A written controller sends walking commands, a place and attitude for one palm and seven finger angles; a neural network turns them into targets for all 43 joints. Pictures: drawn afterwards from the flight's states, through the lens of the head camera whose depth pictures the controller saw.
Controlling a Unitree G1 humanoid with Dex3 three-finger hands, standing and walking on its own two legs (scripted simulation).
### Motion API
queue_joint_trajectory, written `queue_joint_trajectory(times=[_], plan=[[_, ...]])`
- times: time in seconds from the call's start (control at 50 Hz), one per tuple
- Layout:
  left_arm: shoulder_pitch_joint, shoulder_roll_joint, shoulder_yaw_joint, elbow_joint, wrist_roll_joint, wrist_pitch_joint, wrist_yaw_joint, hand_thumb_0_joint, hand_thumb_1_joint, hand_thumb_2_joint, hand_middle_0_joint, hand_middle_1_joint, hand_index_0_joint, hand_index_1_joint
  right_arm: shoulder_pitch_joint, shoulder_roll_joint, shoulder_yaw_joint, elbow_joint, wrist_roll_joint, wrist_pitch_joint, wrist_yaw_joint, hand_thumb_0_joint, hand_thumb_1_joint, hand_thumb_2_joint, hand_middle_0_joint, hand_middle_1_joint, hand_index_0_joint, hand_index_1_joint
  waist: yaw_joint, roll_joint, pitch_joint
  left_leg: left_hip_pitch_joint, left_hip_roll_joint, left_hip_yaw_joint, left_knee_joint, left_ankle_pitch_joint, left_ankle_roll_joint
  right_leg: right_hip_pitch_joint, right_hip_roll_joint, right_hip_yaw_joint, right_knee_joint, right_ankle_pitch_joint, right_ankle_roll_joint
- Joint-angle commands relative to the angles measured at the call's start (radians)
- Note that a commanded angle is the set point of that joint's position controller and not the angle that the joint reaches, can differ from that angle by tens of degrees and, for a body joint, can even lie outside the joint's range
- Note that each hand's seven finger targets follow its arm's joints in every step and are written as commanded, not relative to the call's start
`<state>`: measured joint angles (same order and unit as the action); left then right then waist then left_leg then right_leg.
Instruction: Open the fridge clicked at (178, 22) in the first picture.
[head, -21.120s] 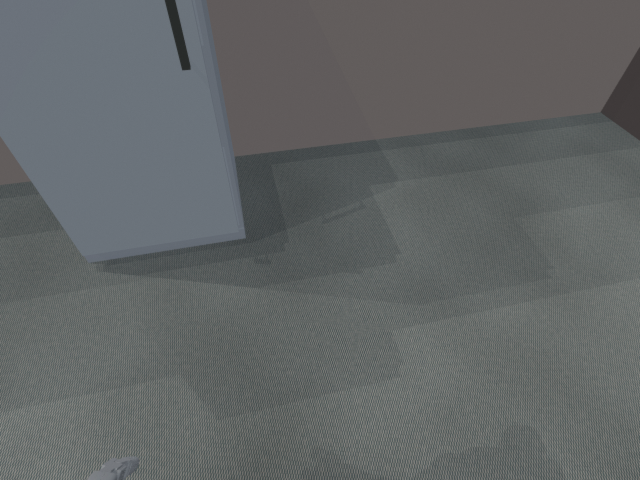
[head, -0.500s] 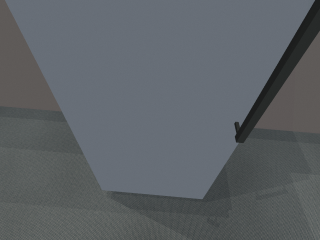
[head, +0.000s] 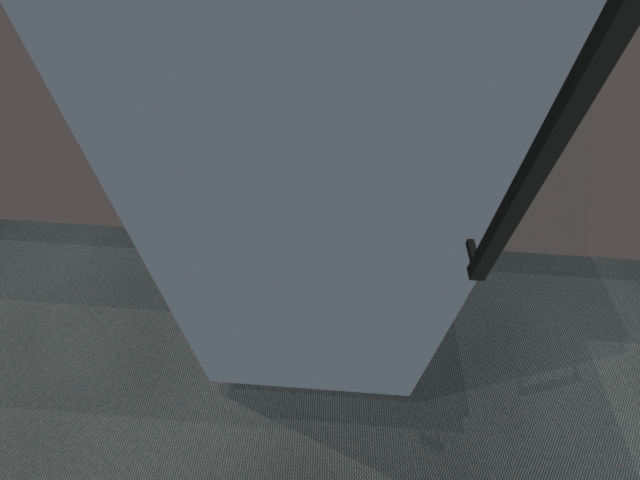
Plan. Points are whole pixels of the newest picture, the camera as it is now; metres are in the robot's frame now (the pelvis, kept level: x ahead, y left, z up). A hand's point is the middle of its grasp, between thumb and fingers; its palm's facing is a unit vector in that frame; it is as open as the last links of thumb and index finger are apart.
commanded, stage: look again from close up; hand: right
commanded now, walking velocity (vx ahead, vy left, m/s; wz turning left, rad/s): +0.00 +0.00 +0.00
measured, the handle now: (527, 159) +0.42 -0.20 +0.21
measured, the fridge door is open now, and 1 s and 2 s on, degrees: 0 0 0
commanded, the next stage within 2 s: raise the hand to about handle height in 0.50 s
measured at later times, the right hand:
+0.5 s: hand out of the picture +0.02 -0.20 -0.17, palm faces +0.01 +0.98 -0.21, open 7.3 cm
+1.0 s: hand out of the picture +0.14 -0.19 -0.02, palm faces +0.01 +1.00 -0.03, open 8.4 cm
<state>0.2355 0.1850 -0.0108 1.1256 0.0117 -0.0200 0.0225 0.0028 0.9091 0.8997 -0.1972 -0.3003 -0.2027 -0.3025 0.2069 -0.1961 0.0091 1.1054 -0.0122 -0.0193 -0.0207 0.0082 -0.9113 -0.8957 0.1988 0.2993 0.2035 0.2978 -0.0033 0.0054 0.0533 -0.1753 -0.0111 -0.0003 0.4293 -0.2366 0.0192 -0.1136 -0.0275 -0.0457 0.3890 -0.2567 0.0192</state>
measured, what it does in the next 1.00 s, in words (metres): stands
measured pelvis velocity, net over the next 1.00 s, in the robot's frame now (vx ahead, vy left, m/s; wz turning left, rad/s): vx -0.03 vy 0.00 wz -0.04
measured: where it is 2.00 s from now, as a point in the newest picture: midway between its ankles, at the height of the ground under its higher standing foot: outside the picture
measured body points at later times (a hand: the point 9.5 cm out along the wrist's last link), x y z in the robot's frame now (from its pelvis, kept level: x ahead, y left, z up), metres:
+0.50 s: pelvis -0.01 -0.01 +0.00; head +0.01 -0.01 +0.45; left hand +0.01 +0.22 -0.16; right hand +0.02 -0.25 -0.16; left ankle +0.00 +0.11 -0.74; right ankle -0.03 -0.13 -0.74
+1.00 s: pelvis -0.03 +0.00 -0.05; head -0.02 -0.01 +0.40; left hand +0.21 +0.24 -0.07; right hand +0.13 -0.25 -0.01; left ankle +0.00 +0.11 -0.74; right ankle -0.03 -0.13 -0.74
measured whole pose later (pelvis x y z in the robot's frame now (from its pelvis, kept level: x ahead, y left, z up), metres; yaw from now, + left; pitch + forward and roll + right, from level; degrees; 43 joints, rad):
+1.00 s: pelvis -0.03 +0.00 -0.05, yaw -2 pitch +6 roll -1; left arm 0.16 0.27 0.04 0.49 -0.03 -0.25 0.01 0.01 0.91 0.90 -0.20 -0.30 -0.20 -0.30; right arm 0.46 -0.22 -0.16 0.11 0.25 -0.43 0.36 0.01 -0.64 -0.78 0.22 0.47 0.22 0.47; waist -0.01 0.03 -0.10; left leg -0.58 0.02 0.03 0.90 -0.42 0.01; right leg -0.55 -0.01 -0.01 0.88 -0.44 0.01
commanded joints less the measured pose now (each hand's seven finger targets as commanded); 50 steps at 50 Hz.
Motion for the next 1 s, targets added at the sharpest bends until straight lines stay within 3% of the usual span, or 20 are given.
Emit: queue_joint_trajectory(times=[0.0,0.56,0.58,0.6,0.62,0.64,0.66,0.68,0.7,0.72,0.74,0.76,0.78,0.8,0.84,0.86,0.88,0.9,0.92,0.98], plan=[[0.052,0.111,0.023,-0.026,0.003,-0.016,0.012,0.000,0.900,0.900,-0.200,-0.300,-0.200,-0.300,0.029,-0.129,-0.028,-0.036,0.002,-0.013,-0.007,0.000,-0.900,-0.900,0.200,0.300,0.200,0.300,0.000,-0.007,-0.020,0.012,0.114,-0.099,-0.067,0.214,0.025,-0.022,-0.083,0.064,-0.058,0.167,-0.030],[0.064,0.094,0.025,-0.013,0.001,-0.022,0.013,0.000,0.900,0.900,-0.200,-0.300,-0.200,-0.300,0.052,-0.101,-0.027,-0.025,-0.001,-0.011,-0.009,0.000,-0.900,-0.900,0.200,0.300,0.200,0.300,-0.004,0.000,-0.008,0.001,0.109,-0.086,-0.059,0.172,0.016,-0.031,-0.088,0.078,-0.073,0.177,-0.042],[-0.015,0.118,0.030,-0.078,-0.012,-0.026,0.002,0.000,0.900,0.900,-0.200,-0.300,-0.200,-0.300,0.167,-0.089,-0.021,0.020,-0.005,-0.025,-0.053,0.000,-0.900,-0.900,0.200,0.300,0.200,0.300,-0.029,-0.052,-0.066,0.018,0.170,-0.106,-0.024,0.510,0.002,-0.051,-0.107,0.024,0.137,0.279,-0.017],[0.006,0.251,0.045,-0.427,-0.058,-0.171,0.044,0.000,0.900,0.900,-0.200,-0.300,-0.200,-0.300,-0.599,-0.368,-0.211,-1.554,0.196,-0.242,-0.048,0.000,-0.877,-0.890,0.202,0.315,0.202,0.315,0.067,-0.193,-0.551,0.153,0.059,-0.030,0.046,0.437,0.018,0.157,0.037,0.052,0.017,0.346,-0.028],[-0.080,0.162,0.024,-0.392,-0.042,-0.257,0.082,0.000,0.900,0.900,-0.200,-0.300,-0.200,-0.300,-0.101,-0.281,-0.201,-1.282,0.112,-0.179,-0.078,0.000,-0.853,-0.880,0.203,0.330,0.203,0.330,-0.035,-0.306,-0.469,0.111,0.028,-0.007,0.072,0.248,0.041,0.164,0.007,0.009,0.008,0.474,-0.038],[-0.039,0.150,0.030,-0.277,-0.041,-0.267,0.089,0.000,0.900,0.900,-0.200,-0.300,-0.200,-0.300,0.037,-0.085,-0.091,-0.995,0.125,-0.140,-0.106,0.000,-0.830,-0.870,0.205,0.345,0.205,0.345,0.017,-0.231,-0.358,0.035,0.025,0.049,0.059,0.191,0.019,0.073,-0.009,0.004,0.032,0.386,-0.015],[-0.003,0.123,0.040,-0.330,-0.064,-0.269,0.070,0.000,0.900,0.900,-0.200,-0.300,-0.200,-0.300,0.242,0.072,-0.008,-0.922,0.152,-0.048,-0.106,0.000,-0.807,-0.860,0.207,0.360,0.207,0.360,0.015,-0.133,-0.232,-0.026,0.037,0.073,0.047,0.113,0.003,-0.030,-0.015,0.051,0.009,0.299,-0.010],[-0.051,0.162,0.037,-0.431,-0.071,-0.284,0.056,0.000,0.900,0.900,-0.200,-0.300,-0.200,-0.300,0.024,0.032,0.006,-1.211,0.178,-0.083,-0.080,0.000,-0.783,-0.850,0.208,0.375,0.208,0.375,0.045,-0.044,-0.082,-0.088,0.032,0.073,0.037,0.077,-0.002,-0.093,-0.017,0.069,0.005,0.185,-0.017],[-0.061,0.190,0.062,-0.455,-0.049,-0.305,0.063,0.000,0.900,0.900,-0.200,-0.300,-0.200,-0.300,-0.002,-0.069,-0.101,-1.232,0.177,-0.147,-0.065,0.000,-0.760,-0.840,0.210,0.390,0.210,0.390,0.047,0.009,-0.095,-0.128,0.029,0.084,0.039,0.005,-0.003,-0.122,-0.002,0.061,0.042,0.104,-0.021],[-0.066,0.184,0.069,-0.476,-0.039,-0.319,0.065,0.000,0.900,0.900,-0.200,-0.300,-0.200,-0.300,0.069,-0.061,-0.110,-1.167,0.173,-0.198,-0.044,0.000,-0.737,-0.830,0.212,0.405,0.212,0.405,0.037,0.083,-0.045,-0.182,0.022,0.091,0.044,-0.056,-0.009,-0.180,0.011,0.055,0.071,0.046,-0.029],[-0.065,0.174,0.073,-0.499,-0.033,-0.322,0.058,0.000,0.900,0.900,-0.200,-0.300,-0.200,-0.300,0.207,-0.036,-0.137,-1.055,0.187,-0.236,-0.013,0.000,-0.713,-0.820,0.213,0.420,0.213,0.420,0.009,0.187,-0.005,-0.229,0.013,0.101,0.067,-0.105,-0.011,-0.251,0.014,0.059,0.102,0.012,-0.029],[-0.076,0.172,0.080,-0.529,-0.034,-0.318,0.044,0.000,0.900,0.900,-0.200,-0.300,-0.200,-0.300,0.344,-0.033,-0.170,-0.957,0.194,-0.280,0.035,0.000,-0.690,-0.810,0.215,0.435,0.215,0.435,-0.033,0.179,0.024,-0.251,0.012,0.096,0.090,-0.124,-0.006,-0.307,0.024,0.049,0.134,-0.001,-0.023],[-0.077,0.165,0.080,-0.556,-0.029,-0.311,0.026,0.000,0.900,0.900,-0.200,-0.300,-0.200,-0.300,0.406,-0.007,-0.171,-0.924,0.207,-0.341,0.093,0.000,-0.667,-0.800,0.217,0.450,0.217,0.450,-0.044,0.239,0.003,-0.276,0.007,0.103,0.148,-0.109,-0.005,-0.358,0.035,0.041,0.182,0.005,-0.015],[-0.091,0.169,0.092,-0.580,-0.027,-0.301,0.013,0.000,0.900,0.900,-0.200,-0.300,-0.200,-0.300,0.459,-0.021,-0.205,-0.902,0.227,-0.405,0.158,0.000,-0.643,-0.790,0.218,0.465,0.218,0.465,-0.059,0.261,-0.014,-0.294,0.005,0.094,0.197,-0.095,-0.002,-0.415,0.043,0.025,0.233,0.000,-0.008],[-0.122,0.189,0.103,-0.656,-0.025,-0.294,-0.011,0.000,0.900,0.900,-0.200,-0.300,-0.200,-0.300,0.452,-0.043,-0.206,-0.934,0.256,-0.517,0.300,0.000,-0.597,-0.770,0.222,0.495,0.222,0.495,-0.048,0.197,-0.061,-0.300,0.012,0.068,0.262,-0.032,0.006,-0.458,0.063,-0.001,0.323,-0.001,-0.007],[-0.122,0.205,0.113,-0.687,-0.031,-0.284,-0.021,0.000,0.900,0.900,-0.200,-0.300,-0.200,-0.300,0.481,-0.096,-0.266,-0.906,0.260,-0.526,0.355,0.000,-0.573,-0.760,0.223,0.510,0.223,0.510,-0.064,0.092,-0.085,-0.291,0.016,0.056,0.288,-0.001,0.018,-0.453,0.070,-0.008,0.348,0.011,-0.006],[-0.138,0.203,0.100,-0.727,-0.037,-0.280,-0.022,0.000,0.900,0.900,-0.200,-0.300,-0.200,-0.300,0.441,-0.113,-0.253,-0.984,0.270,-0.514,0.391,0.000,-0.550,-0.750,0.225,0.525,0.225,0.525,-0.069,0.063,-0.125,-0.288,0.025,0.045,0.305,0.003,0.015,-0.477,0.077,-0.016,0.362,0.004,-0.014],[-0.140,0.200,0.099,-0.756,-0.043,-0.274,-0.015,0.000,0.900,0.900,-0.200,-0.300,-0.200,-0.300,0.387,-0.159,-0.287,-1.067,0.280,-0.491,0.405,0.000,-0.527,-0.740,0.227,0.540,0.227,0.540,-0.070,0.036,-0.181,-0.283,0.028,0.029,0.313,-0.006,0.012,-0.485,0.078,-0.025,0.377,0.001,-0.022],[-0.142,0.195,0.093,-0.789,-0.046,-0.270,-0.006,0.000,0.900,0.900,-0.200,-0.300,-0.200,-0.300,0.332,-0.160,-0.285,-1.158,0.297,-0.469,0.410,0.000,-0.503,-0.730,0.228,0.555,0.228,0.555,-0.067,0.011,-0.241,-0.277,0.028,0.018,0.314,-0.039,0.006,-0.479,0.078,-0.028,0.385,-0.011,-0.029],[-0.098,0.179,0.081,-0.810,-0.041,-0.272,0.021,0.000,0.900,0.900,-0.200,-0.300,-0.200,-0.300,0.091,-0.205,-0.338,-1.386,0.337,-0.457,0.354,0.000,-0.433,-0.700,0.233,0.600,0.233,0.600,-0.025,-0.080,-0.308,-0.332,0.018,-0.010,0.302,-0.155,-0.004,-0.444,0.065,0.008,0.415,-0.052,-0.038]])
